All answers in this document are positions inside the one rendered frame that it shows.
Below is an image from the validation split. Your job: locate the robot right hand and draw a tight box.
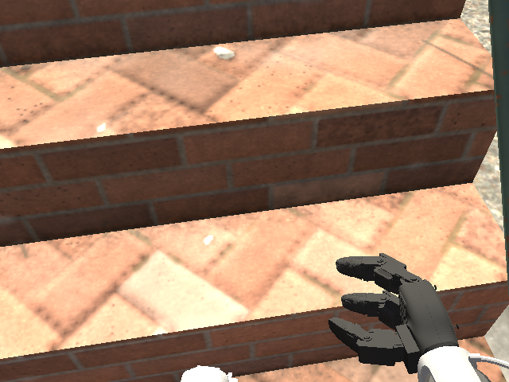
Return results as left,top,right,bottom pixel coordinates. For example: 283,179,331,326
328,253,459,374

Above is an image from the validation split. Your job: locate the right robot forearm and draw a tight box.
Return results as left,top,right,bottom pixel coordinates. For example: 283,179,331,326
418,346,491,382

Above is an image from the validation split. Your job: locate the left robot thigh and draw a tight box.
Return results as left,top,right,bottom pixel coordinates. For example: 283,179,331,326
181,365,238,382

